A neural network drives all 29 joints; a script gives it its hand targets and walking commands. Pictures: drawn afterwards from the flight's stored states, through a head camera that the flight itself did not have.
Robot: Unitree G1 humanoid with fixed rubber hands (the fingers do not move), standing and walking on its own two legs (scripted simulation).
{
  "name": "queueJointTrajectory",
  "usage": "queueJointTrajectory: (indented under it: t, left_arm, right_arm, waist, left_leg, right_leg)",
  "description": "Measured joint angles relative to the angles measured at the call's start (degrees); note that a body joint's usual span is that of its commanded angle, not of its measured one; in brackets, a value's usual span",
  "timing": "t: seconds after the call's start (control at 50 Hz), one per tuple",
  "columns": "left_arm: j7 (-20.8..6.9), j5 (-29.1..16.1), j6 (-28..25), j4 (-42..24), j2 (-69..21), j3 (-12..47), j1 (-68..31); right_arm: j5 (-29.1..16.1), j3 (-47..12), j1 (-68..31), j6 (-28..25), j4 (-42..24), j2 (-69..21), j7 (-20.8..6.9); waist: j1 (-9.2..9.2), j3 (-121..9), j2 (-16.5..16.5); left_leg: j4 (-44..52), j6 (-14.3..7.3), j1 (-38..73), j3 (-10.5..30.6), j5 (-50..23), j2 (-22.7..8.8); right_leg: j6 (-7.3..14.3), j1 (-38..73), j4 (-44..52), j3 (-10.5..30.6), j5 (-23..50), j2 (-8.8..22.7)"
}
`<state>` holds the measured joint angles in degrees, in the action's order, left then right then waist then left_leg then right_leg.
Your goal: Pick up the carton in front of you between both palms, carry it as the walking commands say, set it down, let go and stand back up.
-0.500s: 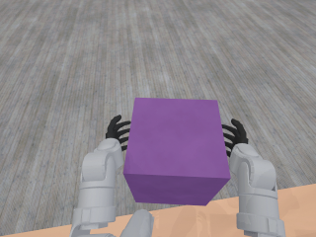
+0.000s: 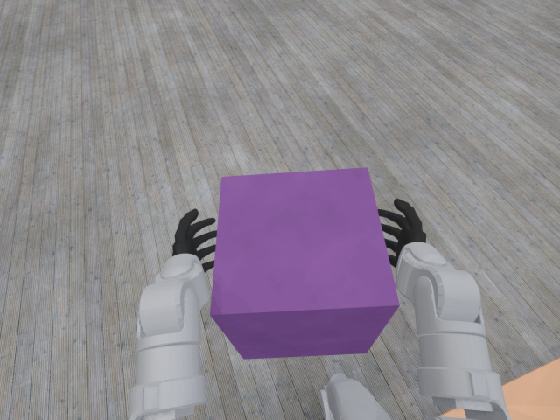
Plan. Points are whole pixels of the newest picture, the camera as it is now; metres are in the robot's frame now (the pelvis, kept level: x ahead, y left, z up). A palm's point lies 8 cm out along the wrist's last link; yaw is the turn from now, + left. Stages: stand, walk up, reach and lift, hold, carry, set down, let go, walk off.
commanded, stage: carry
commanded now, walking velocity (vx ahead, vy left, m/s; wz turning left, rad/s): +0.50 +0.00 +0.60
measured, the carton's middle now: (299, 272) +0.33 -0.03 -0.01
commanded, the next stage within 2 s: none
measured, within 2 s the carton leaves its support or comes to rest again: neither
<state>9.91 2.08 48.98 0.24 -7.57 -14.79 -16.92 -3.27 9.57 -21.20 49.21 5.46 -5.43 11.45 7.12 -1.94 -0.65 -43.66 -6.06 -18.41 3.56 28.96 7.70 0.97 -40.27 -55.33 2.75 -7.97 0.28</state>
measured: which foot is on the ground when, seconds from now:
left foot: down 0.00-0.22, up 0.24-0.62, down 0.64-1.00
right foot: up 0.00-0.16, down 0.18-0.66, up 0.68-1.00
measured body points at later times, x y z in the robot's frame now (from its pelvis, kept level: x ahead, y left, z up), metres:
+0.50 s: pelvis +0.35 -0.03 -0.10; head +0.40 -0.03 +0.35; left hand +0.63 +0.20 -0.06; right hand +0.70 -0.10 -0.07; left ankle +0.43 +0.12 -0.77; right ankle +0.30 -0.10 -0.83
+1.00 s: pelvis +0.66 +0.03 -0.08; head +0.66 +0.05 +0.37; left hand +0.94 +0.22 +0.01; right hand +0.97 -0.08 +0.01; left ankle +0.57 +0.10 -0.83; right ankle +0.78 -0.09 -0.79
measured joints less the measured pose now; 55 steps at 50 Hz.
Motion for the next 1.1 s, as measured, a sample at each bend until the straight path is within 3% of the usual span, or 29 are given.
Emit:
queueJointTrajectory:
  t: [0.04,0.1,0.16,0.18,0.22,0.24,0.26,0.3,0.44,0.56,0.62,0.66,0.72,0.76,0.86,0.96,1.1]
  left_arm:
    - [-0.03,-0.39,-0.58,-2.04,0.64,0.1,0.3]
    - [0.26,-0.6,-0.86,-4.41,1.42,0.45,0.37]
    - [0.63,-0.43,-0.38,-4.64,1.96,1.43,-0.2]
    - [0.7,-0.35,0.0,-4.08,2.04,1.95,-0.79]
    - [0.98,-0.39,0.3,-1.98,1.59,2.79,-2.63]
    - [1.3,-0.99,0.47,-0.71,1.52,3.5,-3.51]
    - [1.45,-1.69,0.99,0.3,1.59,4.04,-3.91]
    - [1.6,-2.9,2.1,1.21,1.46,4.47,-3.12]
    - [1.64,-5.89,-0.11,0.4,1.33,3.51,-0.96]
    - [1.13,-5.71,-1.63,-0.79,1.24,5.05,-1.24]
    - [0.76,-5.22,-0.83,-2.54,1.57,5.37,-1.37]
    - [0.36,-4.79,-0.08,-3.21,2.84,5.24,-1.93]
    - [-0.31,-4.19,1.47,-2.6,3.73,4.75,-2.45]
    - [-0.44,-3.26,2.79,-2.66,2.59,3.91,-2.31]
    - [-0.9,-1.24,4.66,-5.61,0.08,3.34,-1.81]
    - [-1.35,-0.33,7.07,-12.39,-0.82,4.79,2.64]
    - [-1.31,-0.69,13.59,-20.75,0.2,8.29,10.43]
  right_arm:
    - [0.26,-0.48,-0.91,-0.97,-0.57,-0.41,-0.26]
    - [0.41,-1.35,-1.36,-1.58,-2.18,-0.56,-0.27]
    - [0.72,-1.43,-1.22,-0.76,-3.66,-0.28,-0.23]
    - [0.81,-1.2,-0.98,-0.26,-4.12,0.03,-0.26]
    - [0.55,-0.64,-1.35,0.56,-3.99,1.71,-0.64]
    - [0.37,-0.47,-1.54,0.76,-3.53,2.43,-0.6]
    - [0.4,0.0,-1.01,1.12,-3.4,2.69,-0.42]
    - [0.67,1.06,0.62,1.99,-3.32,1.97,-0.02]
    - [3.54,3.2,3.57,0.25,-6.59,-2.34,-0.87]
    - [4.46,3.1,5.56,-1.4,-10.25,-2.38,-1.79]
    - [4.38,2.52,5.05,-1.01,-11.14,-2.06,-2.1]
    - [4.76,1.79,3.45,-0.97,-10.02,-2.17,-2.01]
    - [4.23,0.88,2.26,0.53,-8.47,-1.79,-1.85]
    - [3.82,0.88,2.95,1.86,-8.73,-1.63,-1.85]
    - [2.7,1.45,4.0,3.7,-11.51,-1.2,-2.05]
    - [2.83,0.62,6.84,5.99,-16.53,-2.12,-2.75]
    - [4.68,-4.03,14.29,12.6,-24.78,-2.01,-3.13]
  waist:
    - [0.62,-0.03,-0.22]
    - [1.14,-0.63,-1.19]
    - [-0.05,-2.12,-1.99]
    - [-1.08,-2.62,-2.36]
    - [-4.11,-3.93,-0.15]
    - [-5.79,-3.84,1.3]
    - [-7.29,-3.54,1.57]
    - [-9.51,-2.6,1.43]
    - [-12.26,2.18,2.02]
    - [-12.35,1.98,1.25]
    - [-10.81,0.82,0.63]
    - [-8.77,0.26,-0.71]
    - [-6.22,0.16,-0.35]
    - [-5.48,-0.01,0.63]
    - [-4.88,-0.18,1.81]
    - [-5.64,-2.48,1.09]
    - [-7.07,-5.6,1.31]
  left_leg:
    - [-2.08,-0.06,1.45,1.83,3.56,0.84]
    - [-5.93,0.1,4.75,4.27,10.22,1.9]
    - [-13.26,0.41,8.46,4.08,18.31,2.14]
    - [-18.22,1.23,8.96,2.56,17.58,1.79]
    - [-32.81,2.31,5.68,0.8,14.43,-0.65]
    - [-40.03,3.0,2.26,0.81,12.91,-1.74]
    - [-44.39,3.23,-1.1,0.32,10.16,-2.34]
    - [-46.11,3.24,-7.61,-1.15,4.81,-3.78]
    - [-23.24,4.31,-23.87,-3.36,-6.91,-9.08]
    - [-0.1,3.14,-22.83,-5.9,-20.23,-9.15]
    - [11.97,2.19,-15.81,-9.52,-25.44,-7.23]
    - [11.94,1.1,-13.08,-10.94,-24.58,-6.1]
    - [10.77,0.32,-10.28,-11.04,-19.81,-6.04]
    - [14.39,1.05,-6.64,-10.73,-19.72,-6.47]
    - [23.03,1.18,2.16,-9.84,-19.39,-7.56]
    - [28.5,2.56,10.12,-9.25,-16.98,-7.88]
    - [26.57,5.59,19.29,-8.46,-7.37,-8.62]
  right_leg:
    - [-0.12,-0.21,5.26,0.83,6.02,0.38]
    - [-0.58,3.48,21.99,0.83,19.16,0.31]
    - [0.12,10.28,34.56,-2.56,29.28,0.08]
    - [0.39,13.29,36.02,-3.91,27.63,0.28]
    - [1.9,15.21,30.57,-5.29,4.15,-1.45]
    - [3.62,13.15,25.64,-5.98,-1.19,-2.86]
    - [5.02,11.96,22.17,-6.27,-2.23,-3.34]
    - [4.53,12.07,18.96,-6.54,-4.71,-3.34]
    - [4.39,19.13,20.43,-7.41,-11.3,-2.75]
    - [2.97,28.5,24.45,-6.89,-16.68,-2.44]
    - [1.94,32.68,22.48,-7.13,-20.79,-1.68]
    - [0.69,30.39,11.37,-6.88,-20.94,-0.19]
    - [0.0,21.24,-8.95,-4.02,-19.31,-1.32]
    - [-0.13,16.19,-11.81,-4.59,-16.82,-0.86]
    - [-1.09,8.88,0.33,-5.99,-12.53,1.58]
    - [-2.16,7.2,15.35,-7.86,-4.26,3.42]
    - [-1.24,13.34,30.32,-13.2,3.31,2.27]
